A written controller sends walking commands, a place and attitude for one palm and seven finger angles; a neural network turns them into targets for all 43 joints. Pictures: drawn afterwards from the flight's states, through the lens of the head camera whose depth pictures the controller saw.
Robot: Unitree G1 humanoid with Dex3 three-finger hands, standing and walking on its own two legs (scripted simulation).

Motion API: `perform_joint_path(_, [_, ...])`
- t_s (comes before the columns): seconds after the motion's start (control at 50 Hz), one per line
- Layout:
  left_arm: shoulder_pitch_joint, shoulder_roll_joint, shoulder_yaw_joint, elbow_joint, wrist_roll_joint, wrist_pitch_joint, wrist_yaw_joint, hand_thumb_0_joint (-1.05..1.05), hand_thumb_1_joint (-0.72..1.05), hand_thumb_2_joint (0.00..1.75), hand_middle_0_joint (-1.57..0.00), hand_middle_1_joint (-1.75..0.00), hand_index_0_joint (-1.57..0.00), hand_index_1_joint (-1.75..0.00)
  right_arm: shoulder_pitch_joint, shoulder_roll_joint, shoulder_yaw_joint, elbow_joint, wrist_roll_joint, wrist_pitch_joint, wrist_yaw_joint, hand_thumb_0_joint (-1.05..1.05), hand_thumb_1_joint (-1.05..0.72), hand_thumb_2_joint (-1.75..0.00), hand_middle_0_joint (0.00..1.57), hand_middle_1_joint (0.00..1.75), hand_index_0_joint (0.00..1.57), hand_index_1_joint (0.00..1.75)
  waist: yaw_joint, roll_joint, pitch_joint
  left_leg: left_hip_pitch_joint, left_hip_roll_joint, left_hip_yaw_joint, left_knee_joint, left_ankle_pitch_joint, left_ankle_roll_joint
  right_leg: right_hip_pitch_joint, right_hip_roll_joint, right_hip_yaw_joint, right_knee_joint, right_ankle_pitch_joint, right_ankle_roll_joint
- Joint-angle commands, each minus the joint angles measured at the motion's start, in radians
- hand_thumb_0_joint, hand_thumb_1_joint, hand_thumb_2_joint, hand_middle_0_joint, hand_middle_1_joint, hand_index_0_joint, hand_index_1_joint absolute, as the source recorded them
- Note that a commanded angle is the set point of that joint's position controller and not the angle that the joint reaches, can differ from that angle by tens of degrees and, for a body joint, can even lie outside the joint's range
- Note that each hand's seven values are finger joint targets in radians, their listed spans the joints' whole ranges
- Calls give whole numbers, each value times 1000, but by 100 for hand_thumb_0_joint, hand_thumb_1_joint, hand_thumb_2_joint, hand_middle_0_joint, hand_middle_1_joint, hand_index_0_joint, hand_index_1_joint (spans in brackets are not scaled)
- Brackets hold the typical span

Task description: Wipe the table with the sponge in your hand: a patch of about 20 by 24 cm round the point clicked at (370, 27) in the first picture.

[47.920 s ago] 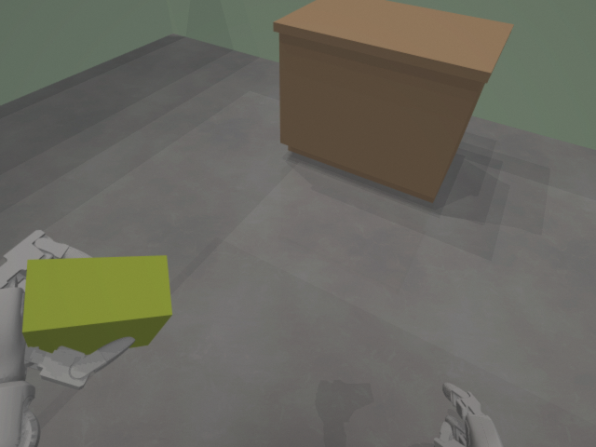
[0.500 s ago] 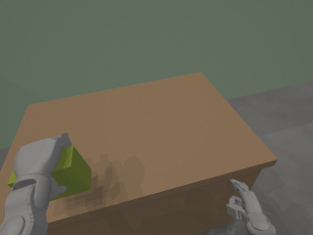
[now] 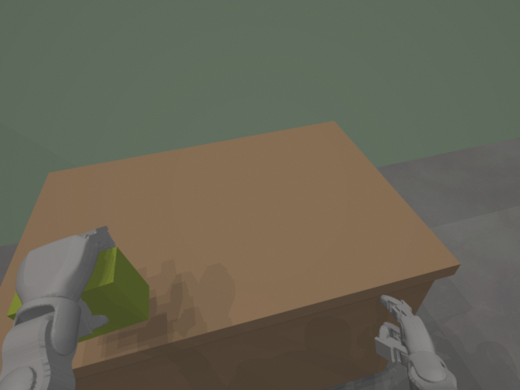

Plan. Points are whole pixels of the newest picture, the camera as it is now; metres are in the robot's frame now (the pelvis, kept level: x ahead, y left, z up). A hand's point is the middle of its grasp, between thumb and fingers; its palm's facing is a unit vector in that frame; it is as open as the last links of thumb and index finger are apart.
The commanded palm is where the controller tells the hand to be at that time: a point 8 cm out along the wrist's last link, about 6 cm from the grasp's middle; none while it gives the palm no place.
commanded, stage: bring the sponge back beside the body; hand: left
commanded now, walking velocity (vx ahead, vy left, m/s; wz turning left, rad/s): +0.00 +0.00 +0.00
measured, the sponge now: (94, 304) +0.18 +0.30 +0.06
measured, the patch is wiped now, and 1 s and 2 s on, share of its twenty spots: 1.00 1.00 1.00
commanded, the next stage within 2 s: step back with the hand held close in 0.08 s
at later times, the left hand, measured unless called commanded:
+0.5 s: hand (115, 258) +0.21 +0.24 +0.16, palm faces +0.29 -0.88 -0.39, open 10.2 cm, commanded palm +0.15 +0.29 +0.17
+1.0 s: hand (56, 300) +0.14 +0.27 +0.16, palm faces +0.40 -0.81 -0.42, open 10.2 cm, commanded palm +0.09 +0.31 +0.17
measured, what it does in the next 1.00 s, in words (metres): shifts its weight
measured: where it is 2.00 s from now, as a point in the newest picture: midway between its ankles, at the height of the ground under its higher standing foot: outside the picture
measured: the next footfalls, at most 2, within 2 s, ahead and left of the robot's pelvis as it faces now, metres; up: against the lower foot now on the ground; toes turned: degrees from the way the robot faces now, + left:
right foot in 1.12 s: -0.04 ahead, -0.10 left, +0.00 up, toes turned +1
left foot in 1.38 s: -0.10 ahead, +0.14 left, +0.00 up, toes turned +1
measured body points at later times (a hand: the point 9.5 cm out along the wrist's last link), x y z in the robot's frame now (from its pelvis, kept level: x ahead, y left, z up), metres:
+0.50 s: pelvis +0.00 +0.01 -0.01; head +0.01 +0.03 +0.44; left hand +0.19 +0.28 +0.18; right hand +0.17 -0.22 -0.08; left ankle +0.02 +0.11 -0.74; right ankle +0.02 -0.10 -0.74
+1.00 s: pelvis -0.06 +0.03 -0.03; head -0.06 +0.05 +0.42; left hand +0.11 +0.31 +0.18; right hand +0.13 -0.21 -0.08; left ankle +0.02 +0.11 -0.74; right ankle -0.01 -0.10 -0.73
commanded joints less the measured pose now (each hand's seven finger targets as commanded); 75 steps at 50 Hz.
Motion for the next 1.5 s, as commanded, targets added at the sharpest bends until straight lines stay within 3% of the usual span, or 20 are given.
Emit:
perform_joint_path(0.0, [-195, 196, 124, -212, 38, -8, 27, 0, 10, 130, -120, -160, -120, -160, -268, -90, -31, -197, 0, -71, -10, 0, -90, -90, 20, 30, 20, 30, -6, -26, -120, 21, -10, -100, -72, 100, 33, -19, -23, 135, -82, -4, -41])
perform_joint_path(0.16, [-177, 267, 202, -251, 59, -26, 54, 0, 10, 130, -120, -160, -120, -160, -263, -96, -35, -194, -10, -65, -4, 0, -90, -90, 20, 30, 20, 30, 11, 4, -133, 20, -5, -107, -75, 122, 29, 9, -13, 150, -75, 19, -51])
perform_joint_path(0.18, [-193, 170, 116, -109, 69, -6, 50, 0, 10, 130, -120, -160, -120, -160, -247, -94, -28, -188, -9, -61, -8, 0, -90, -90, 20, 30, 20, 30, -11, -49, -75, -4, -6, -90, -70, 109, 28, -33, -10, 116, -86, 4, -50])
perform_joint_path(0.2, [-345, 51, 359, -367, -845, -256, 79, 0, 10, 130, -120, -160, -120, -160, -72, -56, -45, -414, 7, -60, -17, 0, -90, -90, 20, 30, 20, 30, -120, -202, 65, -28, 20, -79, 21, -74, 49, -263, -44, 202, -136, 81, -22])
perform_joint_path(0.22, [-126, 132, 393, -129, -849, -341, 89, 0, 10, 130, -120, -160, -120, -160, 8, -71, -13, -316, -28, -69, -17, 0, -90, -90, 20, 30, 20, 30, -100, -302, -4, -30, 10, -93, 48, -89, 52, -250, -60, 153, -118, 59, -22])
perform_joint_path(0.26, [-95, 109, 419, -210, -890, -410, 101, 0, 10, 130, -120, -160, -120, -160, 48, -66, -37, -319, -12, -64, -21, 0, -90, -90, 20, 30, 20, 30, -106, -287, -58, -9, 16, -82, 80, -80, 36, -264, -125, 180, -105, 59, -18])
perform_joint_path(0.3, [-84, 106, 419, -371, -920, -479, 116, 0, 10, 130, -120, -160, -120, -160, 53, -77, -44, -321, -19, -78, -35, 0, -90, -90, 20, 30, 20, 30, -112, -135, -180, -4, 43, -75, 113, -19, 37, -231, -176, 168, -46, 150, -20])
perform_joint_path(0.38, [116, 90, 465, -518, -933, -553, 146, 0, 10, 130, -120, -160, -120, -160, 80, -104, -58, -317, -34, -95, -40, 0, -90, -90, 20, 30, 20, 30, -99, 132, -269, -87, 108, -140, 72, 229, 50, -125, -136, 75, 114, 241, 3])
perform_joint_path(0.58, [213, 37, 475, -340, -932, -577, 150, 0, 10, 130, -120, -160, -120, -160, 107, -110, -95, -277, -27, -113, -51, 0, -90, -90, 20, 30, 20, 30, -127, -37, -187, -159, 170, -206, 18, 231, 51, -227, -73, 35, 128, -11, 35])
perform_joint_path(0.8, [112, 84, 475, -478, -898, -638, 185, 0, 10, 130, -120, -160, -120, -160, 111, -109, -96, -268, -34, -153, -55, 0, -90, -90, 20, 30, 20, 30, -152, -107, -127, -266, 70, -140, 221, -283, 24, -387, -230, 197, 12, -99, -53])
perform_joint_path(0.94, [127, 57, 527, -450, -861, -655, 183, 0, 10, 130, -120, -160, -120, -160, 117, -121, -111, -276, -49, -173, -51, 0, -90, -90, 20, 30, 20, 30, -142, 172, -156, -535, 267, -363, -208, -550, 120, -126, 13, 22, 490, -173, 66])
perform_joint_path(1.04, [82, -13, 435, -372, -880, -636, 168, 0, 10, 130, -120, -160, -120, -160, 141, -93, -94, -241, -43, -196, -37, 0, -90, -90, 20, 30, 20, 30, -141, 17, -116, -268, 244, -271, -70, -145, 103, -308, -14, 33, 283, -218, 56])
perform_joint_path(1.1, [22, -28, 388, -370, -881, -642, 156, 0, 10, 130, -120, -160, -120, -160, 126, -93, -78, -224, -43, -199, -34, 0, -90, -90, 20, 30, 20, 30, -137, 0, -139, -184, 216, -232, 59, 73, 72, -251, -42, 62, 21, -6, 37])
perform_joint_path(1.14, [-28, 1, 386, -394, -880, -657, 155, 0, 10, 130, -120, -160, -120, -160, 107, -78, -78, -223, -36, -189, -31, 0, -90, -90, 20, 30, 20, 30, -146, -133, -172, -209, 127, -110, 270, 78, 23, -216, -184, 167, -32, 384, -22])
perform_joint_path(1.18, [-8, 33, 402, -417, -894, -659, 161, 0, 10, 130, -120, -160, -120, -160, 115, -79, -115, -236, -11, -173, -37, 0, -90, -90, 20, 30, 20, 30, -145, -325, -207, -262, 13, -40, 555, -151, -29, -231, -368, 285, -41, 493, -126])
perform_joint_path(1.22, [83, 66, 455, -457, -901, -664, 163, 0, 10, 130, -120, -160, -120, -160, 81, -56, -101, -269, -17, -159, -35, 0, -90, -90, 20, 30, 20, 30, -129, -232, -176, -341, 24, -78, 758, -282, -28, -284, -408, 271, -28, 478, -162])
perform_joint_path(1.32, [197, 83, 521, -447, -916, -665, 170, 0, 10, 130, -120, -160, -120, -160, 91, -47, -82, -279, -24, -107, -34, 0, -90, -90, 20, 30, 20, 30, -170, -104, -212, -283, 43, -8, 127, -33, -24, -175, -264, 128, 247, 629, -43])
perform_joint_path(1.34, [184, 82, 524, -472, -925, -670, 174, 0, 10, 130, -120, -160, -120, -160, 96, -74, -98, -281, -23, -112, -36, 0, -90, -90, 20, 30, 20, 30, -167, -58, -224, -196, 109, -48, 14, 169, -4, -215, -207, 98, 312, 466, -8])
perform_joint_path(1.38, [170, 78, 529, -516, -923, -673, 179, 0, 10, 130, -120, -160, -120, -160, 131, -78, -124, -267, -29, -140, -24, 0, -90, -90, 20, 30, 20, 30, -157, 151, -256, 97, 369, -286, 20, 809, 112, -553, -42, 69, 558, -278, 52])
perform_joint_path(1.48, [144, 1, 457, -552, -901, -634, 178, 0, 10, 130, -120, -160, -120, -160, 180, -83, -129, -217, -21, -205, 10, 0, -90, -90, 20, 30, 20, 30, -167, 58, -241, 110, 314, -153, 64, 833, 98, -539, -48, 82, 566, -232, 74])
